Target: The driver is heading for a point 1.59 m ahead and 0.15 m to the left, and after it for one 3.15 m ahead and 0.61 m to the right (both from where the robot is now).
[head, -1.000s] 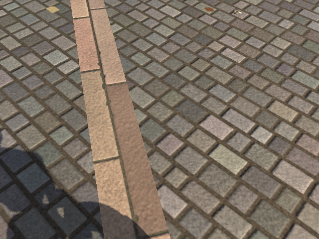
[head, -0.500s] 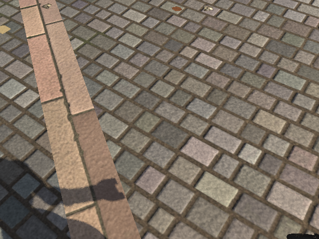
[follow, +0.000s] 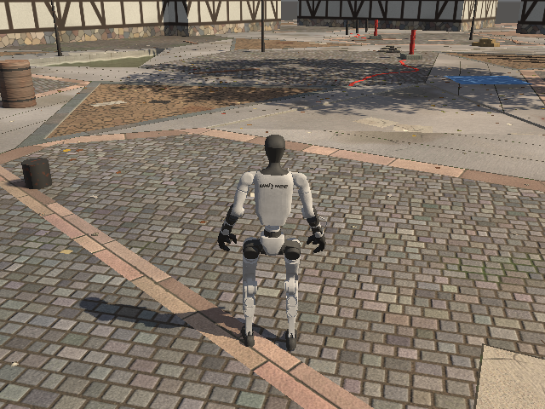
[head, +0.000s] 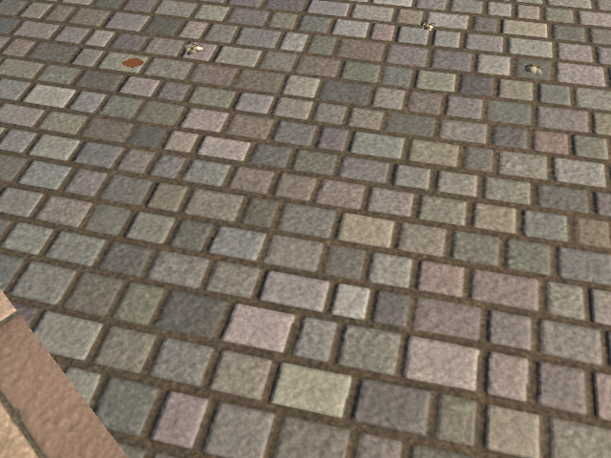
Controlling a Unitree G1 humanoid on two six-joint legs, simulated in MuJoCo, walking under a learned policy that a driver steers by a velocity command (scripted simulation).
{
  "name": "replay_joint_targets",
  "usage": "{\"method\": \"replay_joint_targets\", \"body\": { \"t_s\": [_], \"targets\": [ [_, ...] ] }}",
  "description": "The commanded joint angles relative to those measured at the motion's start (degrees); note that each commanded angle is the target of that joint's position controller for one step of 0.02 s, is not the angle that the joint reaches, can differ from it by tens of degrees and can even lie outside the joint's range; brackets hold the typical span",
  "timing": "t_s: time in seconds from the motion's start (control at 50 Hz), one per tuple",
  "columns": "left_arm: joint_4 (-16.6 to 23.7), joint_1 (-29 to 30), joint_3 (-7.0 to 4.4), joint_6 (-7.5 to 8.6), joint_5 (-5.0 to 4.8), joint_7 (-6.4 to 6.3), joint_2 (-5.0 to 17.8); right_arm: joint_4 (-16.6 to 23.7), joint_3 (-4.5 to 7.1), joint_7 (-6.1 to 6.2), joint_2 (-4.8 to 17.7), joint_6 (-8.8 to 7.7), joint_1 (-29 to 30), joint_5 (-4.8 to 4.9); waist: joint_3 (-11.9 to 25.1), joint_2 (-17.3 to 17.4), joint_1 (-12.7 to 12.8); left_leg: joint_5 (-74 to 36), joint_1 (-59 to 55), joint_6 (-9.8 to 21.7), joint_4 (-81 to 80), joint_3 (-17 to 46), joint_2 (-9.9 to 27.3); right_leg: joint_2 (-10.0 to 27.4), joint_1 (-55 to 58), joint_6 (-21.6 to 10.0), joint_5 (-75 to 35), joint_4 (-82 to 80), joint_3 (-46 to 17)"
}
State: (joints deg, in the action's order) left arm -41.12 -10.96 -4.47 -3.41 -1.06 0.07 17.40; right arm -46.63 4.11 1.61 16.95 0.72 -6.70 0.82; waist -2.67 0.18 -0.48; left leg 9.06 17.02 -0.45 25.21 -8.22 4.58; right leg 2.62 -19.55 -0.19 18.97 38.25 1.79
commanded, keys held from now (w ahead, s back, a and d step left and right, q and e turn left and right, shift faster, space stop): w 1.00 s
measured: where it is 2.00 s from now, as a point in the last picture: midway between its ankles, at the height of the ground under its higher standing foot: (350, 224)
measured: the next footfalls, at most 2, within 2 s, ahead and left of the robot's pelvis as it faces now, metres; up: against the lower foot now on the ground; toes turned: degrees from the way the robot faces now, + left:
right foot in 0.04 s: +0.03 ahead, -0.12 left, +0.00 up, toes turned -3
left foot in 0.54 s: +0.40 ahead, +0.09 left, +0.00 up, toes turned -2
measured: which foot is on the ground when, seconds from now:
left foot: down 0.00-0.02, up 0.04-0.52, down 0.54-1.00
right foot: up 0.00-0.02, down 0.04-0.56, up 0.58-1.00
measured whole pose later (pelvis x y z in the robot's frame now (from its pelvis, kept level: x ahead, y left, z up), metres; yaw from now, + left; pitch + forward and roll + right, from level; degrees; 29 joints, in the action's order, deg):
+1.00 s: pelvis +0.49 -0.04 +0.00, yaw -5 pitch +2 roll +3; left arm -41.5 -3.8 -2.1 4.8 -0.8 1.8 14.8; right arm -53.0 3.3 -0.3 16.5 -3.7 -20.1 1.4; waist -1.1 -1.7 -4.7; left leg 19.4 -3.9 0.4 13.2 -2.7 -2.3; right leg 4.3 -33.6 -1.4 -1.5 30.1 -0.5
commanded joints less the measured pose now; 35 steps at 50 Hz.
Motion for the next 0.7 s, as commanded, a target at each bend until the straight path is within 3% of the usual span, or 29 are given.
{"method": "replay_joint_targets", "body": {
  "t_s": [0.02,0.04,0.06,0.08,0.1,0.14,0.16,0.24,0.32,0.4,0.46,0.5,0.52,0.54,0.56,0.58,0.6,0.62,0.64,0.68,0.7],
  "targets": [
    [-1.99,-13.31,-2.69,0.6,-0.16,0.26,6.12,2.97,1.53,-0.64,6.02,-0.79,2.85,0.8,7.19,2.18,5.4,23.33,9.43,4.79,1.24,4.46,7.62,-1.84,20.07,-5.67,2.12,-12.22,-0.28],
    [-2.37,-17.44,-3.28,1.03,0.06,-0.63,10.04,4.38,-0.23,-1.84,0.19,-1.19,4.23,-0.96,5.89,-13.49,5.87,27.83,23.28,-0.61,23.97,-1.89,0.59,12.53,26.02,-10.95,9.33,-19.82,-21.94],
    [0.15,-14.86,-3.77,2.73,1.53,-0.17,15.78,7.61,0.78,-1.93,3.03,-2.66,8.13,-0.38,2.29,-15.62,5.85,26.17,35.28,-0.56,30.93,6.32,-4.46,20.26,20.57,-19.73,19.64,-28.31,-41.24],
    [0.75,-11.17,-2.91,4.4,2.51,-0.22,12.12,7.93,1.8,-1.96,7.37,-3.79,10.9,1.06,-0.99,-10.62,5.54,18.97,35.5,0.91,33.22,10.64,-1.17,18.86,17.51,-18.31,23.78,-31.95,-38.58],
    [0.74,-7.99,-2.06,5.53,2.0,-0.56,9.9,6.78,2.36,-2.02,8.66,-4.24,8.52,1.3,-2.62,-11.0,3.1,11.97,35.56,1.54,31.93,11.02,0.06,16.71,17.28,-15.22,19.93,-31.58,-33.11],
    [0.47,-6.32,-1.1,6.23,0.89,-0.97,7.47,3.72,2.51,-1.8,7.88,-4.52,5.19,-0.6,-1.49,-9.5,1.82,3.57,31.45,0.38,28.85,10.81,1.14,12.29,17.69,-11.26,9.55,-31.08,-23.8],
    [0.18,-7.38,-0.79,6.61,1.11,-1.14,6.81,3.11,2.43,-2.06,7.12,-4.69,4.99,-0.67,-0.92,-8.72,1.78,-0.36,29.6,0.02,28.36,10.23,0.7,10.97,17.73,-10.52,4.71,-31.41,-20.92],
    [-1.55,-11.53,-0.77,7.46,1.18,-1.35,6.55,2.76,1.74,-2.73,4.59,-5.13,6.28,-0.27,0.01,-6.53,2.76,-9.79,27.87,-1.06,21.03,9.34,-0.31,9.25,20.4,-9.65,-7.66,-31.42,-13.86],
    [-3.29,-14.03,-0.92,7.45,0.98,-1.36,7.02,4.33,0.8,-3.56,3.39,-5.38,10.97,0.22,-2.77,-7.02,4.76,-13.37,25.97,-1.52,12.72,8.45,-0.84,9.38,19.68,-9.9,-10.68,-31.99,-11.05],
    [-5.36,-17.1,-1.09,6.88,0.59,-1.27,7.33,6.51,-0.31,-4.98,2.62,-6.3,15.73,0.51,-5.57,-6.04,6.57,-11.46,26.06,0.02,6.82,7.12,-1.54,11.19,22.53,-10.69,-15.37,-30.42,-10.26],
    [-6.22,-17.19,-1.35,6.39,0.1,-1.41,7.99,7.16,-0.49,-5.84,3.44,-6.94,15.1,0.55,-5.16,-6.94,5.13,-7.47,22.13,2.35,3.69,6.35,-2.56,12.65,24.83,-9.86,-23.7,-27.42,-10.16],
    [-6.13,-15.77,-1.63,6.13,0.14,-1.59,9.21,6.1,0.48,-5.51,5.84,-7.07,9.54,0.28,-0.4,-8.87,1.61,-4.41,12.18,4.56,3.55,4.01,-5.68,12.03,25.9,-8.55,-44.86,-20.59,-8.79],
    [-6.09,-14.85,-1.46,5.83,0.17,-1.69,9.05,3.89,1.61,-4.92,7.9,-6.97,1.41,0.13,5.14,-8.59,-2.75,-5.67,0.77,6.43,2.64,2.48,-7.57,9.78,24.32,-7.17,-55.46,-11.4,-6.45],
    [-5.58,-14.8,-0.91,5.84,0.67,-1.82,8.14,1.52,2.58,-4.2,10.5,-6.76,-8.9,-0.14,12.72,-7.39,-7.22,-7.14,-17.17,9.28,5.24,7.15,-3.05,7.72,14.88,-5.34,-50.73,1.36,-5.39],
    [-4.35,-21.17,0.92,6.81,1.05,-1.14,1.65,0.02,4.07,-3.66,16.1,-6.31,-17.55,-1.2,23.97,6.7,-6.23,2.47,-42.22,18.64,4.55,33.44,13.69,-0.79,-8.52,-0.9,-24.93,25.78,-3.13],
    [-5.41,-19.46,1.18,8.24,0.37,-1.05,1.7,-1.27,2.66,-3.84,11.71,-6.2,-18.79,-0.38,28.75,13.62,-6.93,9.3,-44.56,20.47,-6.32,51.01,18.26,-6.56,-15.99,-0.48,12.49,36.49,-10.37],
    [-3.53,-13.18,-0.29,9.2,-1.56,-0.6,6.74,-0.99,1.68,-3.57,9.22,-6.03,-13.99,0.19,17.92,10.62,-6.76,14.11,-36.78,17.24,-8.47,43.69,16.2,-2.61,-22.32,-1.36,11.19,40.47,-11.28],
    [-2.19,-8.86,-0.1,9.74,-1.98,-0.45,6.99,-0.04,1.17,-3.23,7.52,-5.8,-9.71,0.02,11.09,6.28,-5.22,12.5,-27.52,15.38,-9.65,35.86,14.17,0.79,-22.8,-2.25,6.44,38.58,-8.55],
    [-1.83,-6.59,-0.15,9.85,-1.05,-0.57,6.31,0.23,0.69,-3.25,6.07,-5.82,-6.44,-0.48,5.91,2.72,-3.18,7.71,-18.35,14.54,-11.82,30.41,11.96,3.12,-21.13,-2.28,2.38,34.2,-6.88],
    [-2.96,-9.07,-0.4,8.63,-0.15,-0.73,4.51,0.63,0.15,-3.36,4.32,-6.36,-3.39,-1.54,3.62,4.71,0.48,2.1,-8.92,13.95,-15.28,24.2,8.7,5.68,-14.61,-2.08,-1.85,29.76,-6.97],
    [-3.37,-10.17,-0.18,8.0,-0.04,-0.79,3.11,0.43,0.22,-3.41,4.46,-6.66,-3.21,-1.29,3.22,4.84,1.32,0.27,-6.69,14.57,-16.8,22.42,8.34,6.08,-13.49,-1.63,-2.31,28.31,-6.58]
  ]
}}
